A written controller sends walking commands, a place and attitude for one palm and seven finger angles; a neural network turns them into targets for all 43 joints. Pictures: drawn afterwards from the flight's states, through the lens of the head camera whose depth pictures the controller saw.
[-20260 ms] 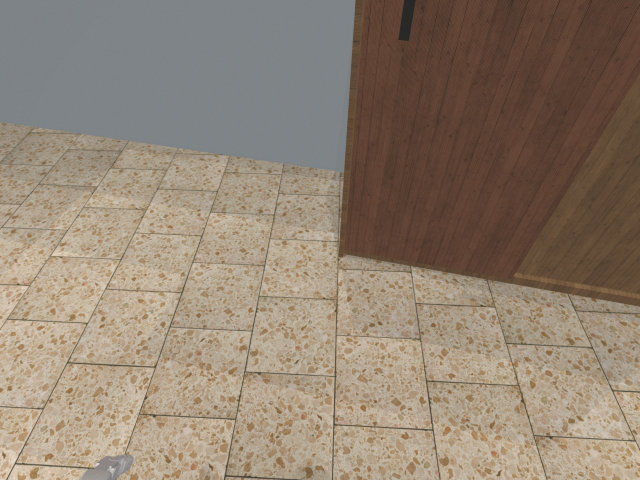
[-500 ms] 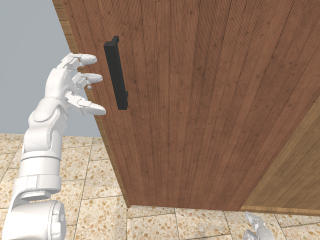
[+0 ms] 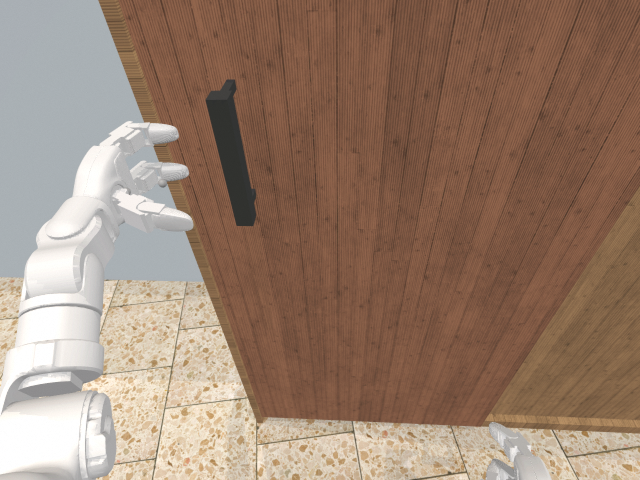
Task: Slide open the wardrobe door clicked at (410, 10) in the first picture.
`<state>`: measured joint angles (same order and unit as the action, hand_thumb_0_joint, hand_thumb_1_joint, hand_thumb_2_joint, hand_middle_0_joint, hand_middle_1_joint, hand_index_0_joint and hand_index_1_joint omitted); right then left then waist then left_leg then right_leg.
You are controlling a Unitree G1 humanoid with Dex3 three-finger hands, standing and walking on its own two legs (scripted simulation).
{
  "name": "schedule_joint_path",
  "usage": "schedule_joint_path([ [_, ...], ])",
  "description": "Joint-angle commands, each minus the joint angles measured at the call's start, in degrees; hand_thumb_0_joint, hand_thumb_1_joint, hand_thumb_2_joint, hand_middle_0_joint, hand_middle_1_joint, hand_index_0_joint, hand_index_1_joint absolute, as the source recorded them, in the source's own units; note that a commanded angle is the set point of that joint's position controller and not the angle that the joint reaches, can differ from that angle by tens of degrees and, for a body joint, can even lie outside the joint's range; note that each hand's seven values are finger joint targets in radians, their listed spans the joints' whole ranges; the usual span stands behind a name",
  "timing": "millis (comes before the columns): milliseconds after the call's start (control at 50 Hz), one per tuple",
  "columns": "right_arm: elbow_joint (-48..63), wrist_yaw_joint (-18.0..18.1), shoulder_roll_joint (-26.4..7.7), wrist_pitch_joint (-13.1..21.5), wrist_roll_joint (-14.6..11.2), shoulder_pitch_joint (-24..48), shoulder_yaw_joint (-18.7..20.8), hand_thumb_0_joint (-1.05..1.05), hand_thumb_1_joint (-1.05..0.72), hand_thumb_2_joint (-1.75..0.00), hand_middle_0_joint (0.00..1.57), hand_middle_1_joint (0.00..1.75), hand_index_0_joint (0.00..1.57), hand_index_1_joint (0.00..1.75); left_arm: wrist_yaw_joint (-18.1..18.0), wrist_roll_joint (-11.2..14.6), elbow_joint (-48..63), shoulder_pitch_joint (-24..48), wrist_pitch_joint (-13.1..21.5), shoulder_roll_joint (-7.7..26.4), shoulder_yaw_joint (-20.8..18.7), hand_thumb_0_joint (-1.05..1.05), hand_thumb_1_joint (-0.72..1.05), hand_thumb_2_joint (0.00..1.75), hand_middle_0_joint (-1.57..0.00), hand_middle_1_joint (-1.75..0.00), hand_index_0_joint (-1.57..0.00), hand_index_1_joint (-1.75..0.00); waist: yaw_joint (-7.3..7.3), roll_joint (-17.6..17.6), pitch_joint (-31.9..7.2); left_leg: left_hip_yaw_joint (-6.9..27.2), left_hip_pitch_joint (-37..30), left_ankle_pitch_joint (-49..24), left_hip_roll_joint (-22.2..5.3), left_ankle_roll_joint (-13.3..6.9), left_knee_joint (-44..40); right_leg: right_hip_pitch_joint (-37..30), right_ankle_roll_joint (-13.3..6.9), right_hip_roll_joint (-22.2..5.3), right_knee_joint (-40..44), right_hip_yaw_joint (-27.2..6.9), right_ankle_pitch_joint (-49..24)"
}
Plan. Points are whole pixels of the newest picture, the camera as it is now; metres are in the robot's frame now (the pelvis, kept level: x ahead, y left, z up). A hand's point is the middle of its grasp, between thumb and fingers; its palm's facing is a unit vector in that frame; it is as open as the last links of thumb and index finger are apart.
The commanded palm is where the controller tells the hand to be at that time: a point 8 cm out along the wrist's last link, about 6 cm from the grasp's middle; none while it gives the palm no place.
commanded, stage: move the hooked fingers beside the handle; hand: left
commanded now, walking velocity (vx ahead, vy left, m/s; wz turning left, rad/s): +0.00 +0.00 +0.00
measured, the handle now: (238, 156) +0.45 +0.13 +0.21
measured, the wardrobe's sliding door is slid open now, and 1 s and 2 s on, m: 0.00 0.00 0.00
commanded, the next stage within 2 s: feel for the door with the fingertips in 1.48 s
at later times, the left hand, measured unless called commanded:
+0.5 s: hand (171, 199) +0.38 +0.20 +0.20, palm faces +0.03 -1.00 -0.02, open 13.9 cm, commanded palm +0.36 +0.25 +0.22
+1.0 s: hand (157, 172) +0.38 +0.21 +0.23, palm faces +0.06 -1.00 -0.02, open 13.9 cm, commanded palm +0.36 +0.25 +0.22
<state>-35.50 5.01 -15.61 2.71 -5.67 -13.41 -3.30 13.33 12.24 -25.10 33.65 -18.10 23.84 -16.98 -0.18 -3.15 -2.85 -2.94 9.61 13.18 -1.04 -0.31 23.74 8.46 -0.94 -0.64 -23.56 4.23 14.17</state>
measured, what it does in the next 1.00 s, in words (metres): stands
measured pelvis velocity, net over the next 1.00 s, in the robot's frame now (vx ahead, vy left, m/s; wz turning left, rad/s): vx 0.00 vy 0.00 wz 0.00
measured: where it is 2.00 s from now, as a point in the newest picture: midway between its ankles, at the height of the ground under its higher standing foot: outside the picture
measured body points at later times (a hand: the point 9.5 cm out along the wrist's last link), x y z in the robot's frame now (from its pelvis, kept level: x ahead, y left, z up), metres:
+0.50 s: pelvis +0.00 +0.00 +0.00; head -0.02 -0.02 +0.45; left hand +0.37 +0.26 +0.20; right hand +0.15 -0.24 -0.09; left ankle +0.00 +0.12 -0.74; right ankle -0.02 -0.11 -0.74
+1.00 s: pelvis +0.00 +0.00 +0.00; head -0.02 -0.01 +0.45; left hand +0.37 +0.26 +0.24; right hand +0.15 -0.24 -0.09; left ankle +0.00 +0.12 -0.74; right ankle -0.02 -0.11 -0.74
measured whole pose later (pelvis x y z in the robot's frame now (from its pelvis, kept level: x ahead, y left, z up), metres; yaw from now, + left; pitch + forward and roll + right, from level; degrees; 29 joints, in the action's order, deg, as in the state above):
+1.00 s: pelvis +0.00 +0.00 +0.00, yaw +0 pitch -1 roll +0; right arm -36.0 5.6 -14.9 3.3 -4.9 -14.1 -3.6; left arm 11.9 11.8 -22.5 33.7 -12.6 22.5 -18.4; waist 0.0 -1.9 -2.0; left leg -2.9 9.1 12.8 -1.3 -0.2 23.3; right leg 7.8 -1.1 -0.3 -22.7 4.1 13.5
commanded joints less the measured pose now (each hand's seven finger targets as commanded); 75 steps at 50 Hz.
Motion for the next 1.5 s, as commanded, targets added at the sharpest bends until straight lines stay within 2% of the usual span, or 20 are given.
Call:
schedule_joint_path([
  [0,9.7,0.8,-6.6,3.4,0.2,6.8,2.7,0.00,-0.90,-0.90,0.20,0.30,0.20,0.30,1.4,2.2,16.0,24.7,3.7,8.0,0.4,0.00,-0.50,0.30,-0.30,-1.20,-0.30,-1.20,0.82,4.4,-13.4,3.1,-7.9,-12.7,1.2,-2.4,-0.8,0.8,-0.5,1.1,2.3,-1.6,-16.4],
  [120,8.4,1.3,-6.0,4.5,1.2,7.1,2.1,0.00,-0.90,-0.90,0.20,0.30,0.20,0.30,-3.1,1.2,22.7,33.4,10.2,16.1,-6.1,0.00,-0.50,0.30,-0.30,-1.20,-0.30,-1.20,0.12,0.3,-17.5,3.6,-11.1,-14.9,1.2,-2.2,-1.1,-1.3,-0.7,1.2,2.7,-2.2,-15.7],
  [160,7.7,1.4,-5.3,4.4,1.2,7.3,1.6,0.00,-0.90,-0.90,0.20,0.30,0.20,0.30,-3.8,0.1,19.4,33.4,9.3,11.8,-2.6,0.00,-0.50,0.30,-0.30,-1.20,-0.30,-1.20,0.58,-2.6,-15.5,3.5,-10.3,-15.2,1.3,-1.9,-1.4,-1.0,-1.0,0.9,2.5,-1.9,-16.0],
  [300,8.0,0.7,-6.8,1.9,0.4,6.0,2.3,0.00,-0.90,-0.90,0.20,0.30,0.20,0.30,-0.3,0.7,3.6,18.2,0.8,8.4,-1.2,0.00,-0.50,0.30,-0.30,-1.20,-0.30,-1.20,-0.52,5.0,-9.4,2.6,-4.1,-13.2,1.0,-1.9,-1.9,-0.3,-0.7,0.8,2.6,-1.2,-17.5],
  [460,10.3,1.0,-5.7,3.7,1.1,7.6,2.2,0.00,-0.90,-0.90,0.20,0.30,0.20,0.30,-1.7,1.6,25.5,31.4,10.3,15.2,-5.9,0.00,-0.50,0.30,-0.30,-1.20,-0.30,-1.20,-0.20,1.1,-18.9,3.1,-10.7,-17.3,1.2,-2.4,-1.1,-3.9,-0.8,1.1,2.1,-2.4,-19.4],
  [500,9.2,1.2,-5.5,4.2,1.1,7.5,1.9,0.00,-0.90,-0.90,0.20,0.30,0.20,0.30,-2.1,1.4,25.0,33.4,10.8,12.7,-3.6,0.00,-0.50,0.30,-0.30,-1.20,-0.30,-1.20,0.66,-1.8,-17.3,3.3,-11.5,-16.4,1.3,-2.1,-1.4,-1.9,-0.9,1.2,2.6,-2.0,-17.6],
  [580,7.0,1.5,-6.1,4.0,0.7,7.0,1.9,0.00,-0.90,-0.90,0.20,0.30,0.20,0.30,-2.1,0.6,14.7,28.5,6.4,9.5,-0.8,0.00,-0.50,0.30,-0.30,-1.20,-0.30,-1.20,0.95,-2.5,-10.7,3.2,-8.2,-12.1,1.2,-1.9,-2.4,0.9,-1.0,1.2,3.9,-1.7,-13.4],
  [660,6.7,1.2,-7.0,3.0,0.4,5.7,2.3,0.00,-0.90,-0.90,0.20,0.30,0.20,0.30,-0.6,1.1,4.2,21.4,0.8,6.3,1.0,0.00,-0.50,0.30,-0.30,-1.20,-0.30,-1.20,0.51,4.0,-7.5,3.5,-4.4,-9.5,1.1,-1.8,-2.6,2.3,-0.7,1.2,3.9,-0.9,-12.0],
  [760,8.7,1.1,-6.8,2.9,0.8,6.1,2.6,0.00,-0.90,-0.90,0.20,0.30,0.20,0.30,-1.1,1.4,11.3,27.5,4.8,12.9,-3.7,0.00,-0.50,0.30,-0.30,-1.20,-0.30,-1.20,0.00,6.9,-14.3,3.1,-5.4,-11.5,1.3,-2.4,-1.8,-1.2,-0.3,0.8,3.0,-2.1,-14.6],
  [820,9.9,1.0,-6.0,3.6,1.3,6.9,2.5,0.00,-0.90,-0.90,0.20,0.30,0.20,0.30,-2.6,0.9,21.2,31.3,10.7,18.5,-8.0,0.00,-0.50,0.30,-0.30,-1.20,-0.30,-1.20,-1.11,1.8,-20.0,2.8,-9.0,-16.5,1.3,-2.5,-1.0,-4.8,-0.5,0.8,1.9,-2.9,-19.5],
  [880,9.2,1.2,-5.5,4.0,1.3,6.8,2.1,0.00,-0.90,-0.90,0.20,0.30,0.20,0.30,-2.6,0.6,20.9,31.8,12.5,17.2,-7.7,0.00,-0.50,0.30,-0.30,-1.20,-0.30,-1.20,-0.41,-1.6,-19.5,2.4,-9.7,-17.2,1.3,-2.4,-1.1,-5.1,-0.7,0.8,2.1,-2.9,-20.4],
  [940,8.0,1.3,-5.9,3.9,0.6,6.7,2.0,0.00,-0.90,-0.90,0.20,0.30,0.20,0.30,-0.9,0.5,14.1,28.2,9.0,11.0,-1.9,0.00,-0.50,0.30,-0.30,-1.20,-0.30,-1.20,0.84,-3.2,-12.1,2.3,-8.1,-14.5,1.1,-2.0,-1.7,-0.9,-0.8,0.9,3.2,-2.0,-17.5],
  [980,7.1,1.3,-6.6,3.5,0.2,5.9,2.2,0.00,-0.90,-0.90,0.20,0.30,0.20,0.30,0.6,1.0,6.2,23.2,4.6,6.5,1.7,0.00,-0.50,0.30,-0.30,-1.20,-0.30,-1.20,1.29,0.1,-7.2,2.7,-5.5,-11.3,1.0,-2.0,-2.0,2.4,-0.7,1.2,3.8,-1.4,-14.7],
  [1020,6.8,1.3,-7.9,2.9,0.1,4.8,2.8,0.00,-0.90,-0.90,0.20,0.30,0.20,0.30,1.6,1.4,-0.2,17.3,1.1,8.4,-0.2,0.00,-0.50,0.30,-0.30,-1.20,-0.30,-1.20,0.62,4.6,-5.1,2.8,-3.5,-8.4,0.9,-2.0,-2.3,3.5,-0.4,1.3,4.5,-1.2,-12.1],
  [1100,8.9,1.0,-7.0,3.5,0.3,6.0,3.0,0.00,-0.90,-0.90,0.20,0.30,0.20,0.30,1.3,2.1,11.5,26.7,3.1,7.3,1.3,0.00,-0.50,0.30,-0.30,-1.20,-0.30,-1.20,0.90,4.0,-12.5,3.4,-6.7,-11.5,1.2,-2.3,-0.9,2.1,-0.5,1.0,2.9,-1.5,-14.1],
  [1180,9.7,0.9,-5.7,4.7,1.3,7.0,2.5,0.00,-0.90,-0.90,0.20,0.30,0.20,0.30,-2.3,2.2,26.2,34.4,11.2,13.9,-4.9,0.00,-0.50,0.30,-0.30,-1.20,-0.30,-1.20,-0.07,1.4,-22.7,3.7,-12.2,-18.3,1.4,-2.3,-0.1,-3.8,-0.7,1.2,1.6,-2.2,-19.9],
  [1240,8.0,1.1,-5.8,4.4,1.6,6.6,2.1,0.00,-0.90,-0.90,0.20,0.30,0.20,0.30,-4.0,1.1,22.6,33.0,11.8,15.1,-6.2,0.00,-0.50,0.30,-0.30,-1.20,-0.30,-1.20,-0.08,0.6,-19.3,3.4,-10.5,-17.6,1.1,-2.1,-1.0,-3.8,-0.8,1.2,2.1,-2.1,-19.0],
  [1340,6.8,0.9,-6.6,1.9,0.8,6.0,2.1,0.00,-0.90,-0.90,0.20,0.30,0.20,0.30,-2.8,-0.5,3.6,18.1,2.1,11.0,-3.6,0.00,-0.50,0.30,-0.30,-1.20,-0.30,-1.20,-1.07,2.7,-8.0,2.3,-3.2,-13.0,1.0,-1.8,-2.6,-1.0,-0.7,0.8,3.3,-1.4,-16.5],
  [1400,8.6,0.5,-7.0,0.9,0.3,6.1,2.5,0.00,-0.90,-0.90,0.20,0.30,0.20,0.30,-0.3,0.4,5.4,16.2,-0.7,8.6,-1.1,0.00,-0.50,0.30,-0.30,-1.20,-0.30,-1.20,-0.65,4.8,-9.2,2.0,-3.4,-13.8,1.0,-1.9,-1.8,-0.9,-0.4,0.8,2.9,-1.2,-18.8],
  [1480,11.1,0.6,-5.9,2.4,0.5,8.0,2.7,0.00,-0.90,-0.90,0.20,0.30,0.20,0.30,0.3,2.4,21.8,26.2,5.3,6.5,1.1,0.00,-0.50,0.30,-0.30,-1.20,-0.30,-1.20,0.43,4.0,-15.8,2.7,-9.1,-16.3,1.2,-2.5,-0.5,-1.4,-0.5,1.2,2.0,-1.7,-20.2],
])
